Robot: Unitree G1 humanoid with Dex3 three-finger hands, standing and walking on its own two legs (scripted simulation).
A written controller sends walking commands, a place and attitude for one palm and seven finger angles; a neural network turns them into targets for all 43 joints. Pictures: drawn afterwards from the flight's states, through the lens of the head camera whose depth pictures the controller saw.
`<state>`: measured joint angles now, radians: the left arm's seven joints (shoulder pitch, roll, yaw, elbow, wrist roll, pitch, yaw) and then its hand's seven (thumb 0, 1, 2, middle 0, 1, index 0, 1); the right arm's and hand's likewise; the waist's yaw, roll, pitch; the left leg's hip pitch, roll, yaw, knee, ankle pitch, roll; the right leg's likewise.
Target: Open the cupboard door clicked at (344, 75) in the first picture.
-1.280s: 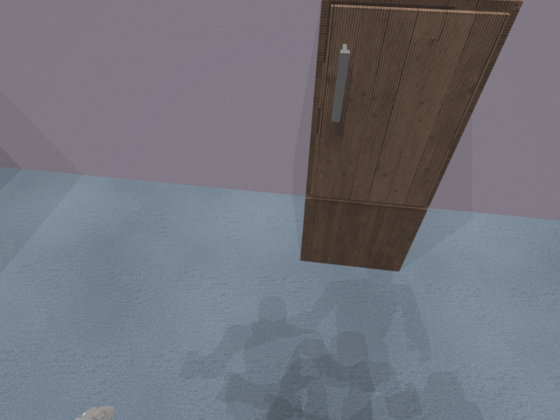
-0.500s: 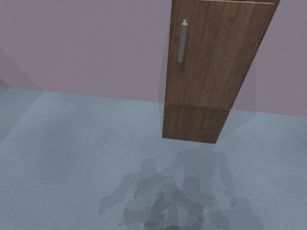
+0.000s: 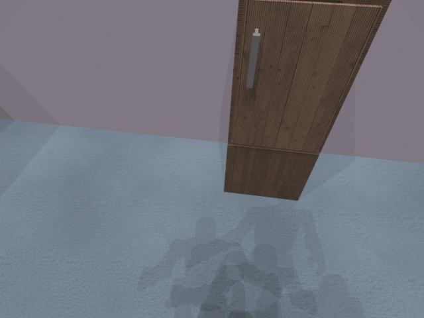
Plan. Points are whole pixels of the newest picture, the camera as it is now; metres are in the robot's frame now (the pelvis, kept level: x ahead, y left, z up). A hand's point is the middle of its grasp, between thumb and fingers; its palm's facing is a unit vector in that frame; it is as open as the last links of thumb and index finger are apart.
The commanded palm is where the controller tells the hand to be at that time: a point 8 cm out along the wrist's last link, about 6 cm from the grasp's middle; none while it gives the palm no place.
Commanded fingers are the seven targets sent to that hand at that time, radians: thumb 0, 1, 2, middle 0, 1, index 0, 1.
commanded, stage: look at it before walking up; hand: left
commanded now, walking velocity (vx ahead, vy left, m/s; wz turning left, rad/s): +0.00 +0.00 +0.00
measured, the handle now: (253, 59) +0.88 -0.08 +0.07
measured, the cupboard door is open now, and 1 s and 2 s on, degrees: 0 0 0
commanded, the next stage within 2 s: take the last steps up to it in 0.18 s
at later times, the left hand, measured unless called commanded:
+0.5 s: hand out of the picture +0.06 +0.22 -0.17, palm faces -0.04 -0.96 -0.27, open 7.4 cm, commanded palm none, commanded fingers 0.00 0.90 0.90 -0.20 -0.30 -0.20 -0.30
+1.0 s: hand out of the picture +0.09 +0.06 -0.18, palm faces -0.04 -0.99 -0.11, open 7.4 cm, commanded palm none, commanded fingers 0.00 0.90 0.90 -0.20 -0.30 -0.20 -0.30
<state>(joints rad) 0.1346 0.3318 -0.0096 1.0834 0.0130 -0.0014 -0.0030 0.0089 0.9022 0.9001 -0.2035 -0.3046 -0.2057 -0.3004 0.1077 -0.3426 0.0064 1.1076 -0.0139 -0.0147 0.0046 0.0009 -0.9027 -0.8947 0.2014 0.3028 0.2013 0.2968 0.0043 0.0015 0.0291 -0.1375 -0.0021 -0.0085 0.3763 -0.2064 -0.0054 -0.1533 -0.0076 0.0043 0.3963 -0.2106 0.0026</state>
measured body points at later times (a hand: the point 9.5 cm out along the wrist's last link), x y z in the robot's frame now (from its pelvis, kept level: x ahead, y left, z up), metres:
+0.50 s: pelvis +0.02 -0.01 -0.01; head +0.01 -0.01 +0.44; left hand +0.06 +0.27 -0.15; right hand +0.07 -0.28 -0.15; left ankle +0.00 +0.12 -0.75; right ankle +0.00 -0.12 -0.74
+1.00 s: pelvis +0.15 -0.09 -0.01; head +0.16 -0.08 +0.44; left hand +0.10 +0.12 -0.17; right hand +0.20 -0.33 -0.15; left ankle +0.22 +0.01 -0.69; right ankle +0.07 -0.15 -0.75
